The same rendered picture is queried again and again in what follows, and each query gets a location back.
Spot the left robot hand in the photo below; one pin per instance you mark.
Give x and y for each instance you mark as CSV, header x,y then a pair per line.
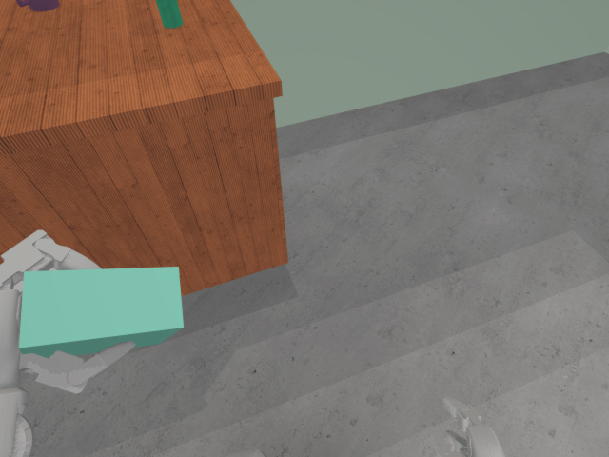
x,y
61,371

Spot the right robot hand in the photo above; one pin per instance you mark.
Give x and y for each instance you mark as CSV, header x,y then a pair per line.
x,y
481,441

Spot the robot left forearm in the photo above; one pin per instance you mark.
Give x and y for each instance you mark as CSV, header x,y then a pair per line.
x,y
16,432

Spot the sponge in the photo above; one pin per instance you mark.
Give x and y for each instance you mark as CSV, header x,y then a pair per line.
x,y
84,311

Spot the table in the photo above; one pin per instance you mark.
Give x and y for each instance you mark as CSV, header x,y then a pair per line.
x,y
140,146

